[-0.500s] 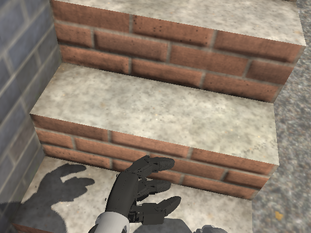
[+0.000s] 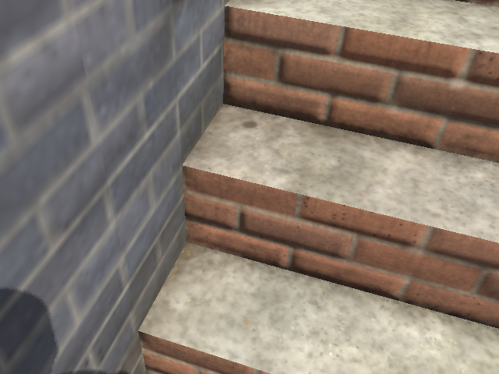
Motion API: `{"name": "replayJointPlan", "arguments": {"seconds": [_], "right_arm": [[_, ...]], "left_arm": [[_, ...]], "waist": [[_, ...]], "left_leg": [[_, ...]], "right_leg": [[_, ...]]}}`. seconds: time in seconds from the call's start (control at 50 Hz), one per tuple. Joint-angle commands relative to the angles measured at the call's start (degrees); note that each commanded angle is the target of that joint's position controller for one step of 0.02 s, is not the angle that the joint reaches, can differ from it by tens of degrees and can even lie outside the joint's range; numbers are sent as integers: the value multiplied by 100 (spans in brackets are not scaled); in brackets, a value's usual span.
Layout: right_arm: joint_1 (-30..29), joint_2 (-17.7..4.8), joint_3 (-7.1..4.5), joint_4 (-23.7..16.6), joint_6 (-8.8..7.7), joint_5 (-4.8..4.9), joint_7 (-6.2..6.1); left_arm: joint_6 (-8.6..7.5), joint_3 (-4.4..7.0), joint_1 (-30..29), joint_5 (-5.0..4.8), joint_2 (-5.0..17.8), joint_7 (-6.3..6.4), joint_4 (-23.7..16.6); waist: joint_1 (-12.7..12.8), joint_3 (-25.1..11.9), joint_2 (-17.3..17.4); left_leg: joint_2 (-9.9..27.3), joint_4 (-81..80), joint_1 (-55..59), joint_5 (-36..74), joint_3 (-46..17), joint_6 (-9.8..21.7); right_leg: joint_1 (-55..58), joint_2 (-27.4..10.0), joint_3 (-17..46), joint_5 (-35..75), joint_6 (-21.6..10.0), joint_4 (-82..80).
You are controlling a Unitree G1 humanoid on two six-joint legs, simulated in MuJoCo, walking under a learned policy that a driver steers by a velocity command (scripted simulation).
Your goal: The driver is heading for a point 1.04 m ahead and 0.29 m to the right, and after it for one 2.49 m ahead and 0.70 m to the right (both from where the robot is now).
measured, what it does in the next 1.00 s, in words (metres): climbs, turning right: right foot, then left foot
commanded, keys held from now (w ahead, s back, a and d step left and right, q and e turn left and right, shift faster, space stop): w+e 0.68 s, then w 0.04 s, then w+q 0.28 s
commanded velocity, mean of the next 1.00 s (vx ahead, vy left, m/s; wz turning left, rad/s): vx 0.43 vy -0.15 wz -0.36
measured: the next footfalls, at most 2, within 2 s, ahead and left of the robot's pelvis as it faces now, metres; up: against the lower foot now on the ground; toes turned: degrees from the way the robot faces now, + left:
right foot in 0.50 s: -0.04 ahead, -0.30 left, +0.01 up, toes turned -17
left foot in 0.80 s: -0.01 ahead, -0.13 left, +0.00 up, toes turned -19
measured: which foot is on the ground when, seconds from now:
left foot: down 0.00-0.54, up 0.56-0.78, down 0.80-1.00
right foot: up 0.00-0.48, down 0.50-0.76, up 0.78-0.82, down 0.84-0.92, up 0.94-1.00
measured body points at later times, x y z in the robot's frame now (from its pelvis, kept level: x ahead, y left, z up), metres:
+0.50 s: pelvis +0.05 -0.11 +0.04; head +0.03 -0.10 +0.49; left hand +0.32 +0.01 -0.01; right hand +0.02 -0.40 -0.08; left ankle +0.06 +0.12 -0.69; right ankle -0.04 -0.27 -0.61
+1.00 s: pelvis +0.07 -0.20 +0.06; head +0.14 -0.17 +0.51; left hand +0.36 -0.08 -0.02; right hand +0.03 -0.46 -0.05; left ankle -0.04 -0.11 -0.68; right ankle -0.05 -0.28 -0.58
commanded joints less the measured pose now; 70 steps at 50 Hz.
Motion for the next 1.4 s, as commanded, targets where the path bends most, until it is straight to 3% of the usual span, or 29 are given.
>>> {"name": "replayJointPlan", "arguments": {"seconds": [0.02,0.08,0.16,0.38,0.44,0.46,0.52,0.56,0.58,0.62,0.68,0.7,0.74,0.76,0.8,0.82,0.84,0.9,1.0,1.04,1.06,1.1,1.14,1.2,1.28,1.3,1.32,1.34,1.4], "right_arm": [[1875,-1406,-333,312,-217,-401,-28],[918,-1148,-383,358,0,25,-144],[1420,-519,-220,237,-195,-154,-552],[1472,-1490,-744,-525,-23,-37,-745],[1221,-2352,-1063,-663,269,254,-512],[1020,-2014,-966,-781,414,67,-437],[1357,-1659,-851,-1049,355,307,-288],[-299,-1141,-670,-1355,-25,190,-104],[-526,-729,-512,-1088,-82,229,122],[-330,-886,-525,-1437,-477,-136,435],[-1212,-790,-244,-1702,-548,160,433],[-1185,-702,-98,-2130,-531,138,503],[1904,-1146,-387,-1162,-307,-173,439],[2697,-1293,-507,-664,-309,-289,280],[-442,-370,-73,-785,-318,-643,406],[-520,-892,-179,-603,-168,-422,292],[-7,-1349,-581,-476,-130,-366,214],[595,-1261,-655,-568,-117,56,-35],[-468,-1858,-966,-1067,260,-169,-237],[-779,-1404,-887,-1422,170,248,-378],[422,-710,-778,-1269,123,289,-240],[-15,-450,-516,-1741,-70,625,-266],[206,-208,-271,-1611,-242,570,-206],[-319,-454,-50,-1624,-233,218,100],[259,-457,-106,-1463,170,33,281],[456,-1223,-412,-1351,145,19,186],[473,-1515,-560,-1187,59,46,147],[-189,-1219,-541,-1176,20,254,148],[-650,-142,-370,-1462,-36,472,216]], "left_arm": [[-287,-6,1372,-191,-862,-181,-429],[128,4,-1269,-82,-245,-57,-1602],[339,102,-1390,-247,-114,-108,-1864],[228,-54,-1820,-225,-438,-128,-2636],[193,-234,-2090,-362,-460,-159,-2825],[-18,100,-2031,-470,264,-204,-2478],[-242,362,-1720,99,300,-353,-1680],[-383,553,354,-157,840,-441,-1086],[-375,281,-380,-180,152,-440,-809],[-269,352,-639,-94,825,-459,-1230],[-129,633,636,-220,1300,4,-1166],[-313,703,-416,-348,1507,-9,-1346],[-430,790,-2690,-305,1671,142,-2426],[-684,458,-3417,-167,561,-13,-2951],[-825,539,-1960,-709,485,-213,-2811],[-775,306,-660,-570,-260,-370,-2241],[-727,405,104,-697,481,-428,-2124],[-550,341,-1184,-79,898,-365,-2504],[-497,220,-1017,0,1224,-59,-2695],[-361,360,582,-87,1205,-85,-1583],[-260,90,-555,143,773,-113,-1388],[-346,267,-527,500,928,-13,-1031],[-283,452,66,316,1192,188,-843],[-304,742,457,160,1958,130,-937],[-343,641,-1982,-166,1694,-3,-2122],[-424,590,-1802,-242,1610,-176,-2348],[-551,558,-1324,-107,1330,-418,-2663],[-490,454,153,-136,988,-535,-2451],[-301,204,138,390,690,-284,-2367]], "waist": [[357,-1373,1602],[107,352,619],[93,562,879],[4,441,1260],[-25,332,1793],[-68,711,597],[-587,380,410],[745,95,-1414],[428,739,-1027],[-93,-64,-1364],[742,-1397,-1664],[-87,-867,-1770],[-2033,-1487,-371],[-2414,-564,1269],[156,2076,1357],[634,1189,1441],[691,621,1354],[-188,-9,608],[484,-854,1436],[905,-535,-842],[-169,728,-1601],[-340,565,-1174],[-143,-495,703],[-21,-1488,92],[-1037,-1105,-429],[-1066,-854,593],[-518,-564,2272],[707,-650,2147],[383,455,-237]], "left_leg": [[2565,-2409,3405,6855,-4913,833],[1600,-2687,1792,-194,-2915,985],[1682,-2558,1285,-315,-1979,974],[2167,-3234,2132,-487,-365,669],[1716,-4477,1143,-871,480,779],[1098,-3334,2195,147,946,681],[873,-1182,2224,4941,481,780],[-221,2306,-1309,-195,207,219],[-12,3782,-104,-1397,-17,513],[-1051,5441,-2312,-2073,199,76],[-739,6097,-3359,-2601,-299,-159],[-815,3191,-2317,-3214,-112,-114],[-249,-1943,3020,1552,-714,687],[-163,-3450,2662,2856,-813,831],[682,-4548,3282,5979,-1470,831],[815,-1371,4025,11155,-715,90],[663,-1822,4178,11529,-463,243],[345,-2379,4662,10019,-1142,820],[-194,-1141,5258,12113,-1307,-398],[-1204,3852,2242,1879,-1344,-719],[-1627,8038,-1746,-3976,-1079,-775],[-1565,10724,-5802,-5973,-186,-579],[-930,10562,-7101,-5380,-251,-115],[-322,6984,-6038,-4501,-682,-90],[-453,1096,967,-1758,-258,331],[-681,134,1714,979,-524,689],[-210,-292,3477,4399,-1743,1330],[-358,71,3843,4566,-2196,1507],[-820,315,-242,4220,-1607,292]], "right_leg": [[-3051,1518,1473,352,594,6703],[-3878,737,313,1936,701,6430],[-3522,850,345,2735,526,6928],[-3929,-167,25,1167,706,5228],[-850,233,-1039,-2275,271,421],[-1047,302,-1087,-1176,168,-994],[1413,1134,-1620,1805,-157,-4483],[3349,50,871,3626,-1079,-5311],[1562,282,-683,5048,-350,-5475],[3421,-133,22,9722,-620,-3157],[5199,-921,1258,8165,-1152,-2793],[4110,-249,515,8921,-594,-2301],[1214,-282,735,8091,-412,-1378],[1182,603,62,6135,126,-180],[-2279,2044,151,-2147,390,2906],[-3565,2182,386,-2485,93,4853],[-3445,2079,-525,-2280,293,3622],[-3297,1494,-1699,-711,1128,2484],[-87,989,-1368,855,735,-3421],[2610,-249,-66,5929,-202,-6355],[3607,-799,-475,6955,-123,-5955],[5926,-2010,-597,12244,-502,-3313],[7115,-2087,-694,10437,-391,-2944],[8490,-2021,-445,10974,-831,-2427],[2738,-834,-1496,8686,-672,-3217],[2353,-169,-1787,8404,-216,-1851],[-71,772,-1536,1242,548,196],[-1590,933,-1316,-1396,903,316],[687,723,-1274,-1645,956,14]]}}
Keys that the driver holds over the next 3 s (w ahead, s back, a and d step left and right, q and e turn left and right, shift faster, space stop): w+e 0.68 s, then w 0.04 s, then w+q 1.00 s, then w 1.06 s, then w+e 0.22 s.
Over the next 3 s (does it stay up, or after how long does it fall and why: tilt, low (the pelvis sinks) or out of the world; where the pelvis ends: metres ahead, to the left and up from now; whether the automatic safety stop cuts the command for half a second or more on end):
stays up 0.35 -0.21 0.40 its command is cut before an obstacle from the start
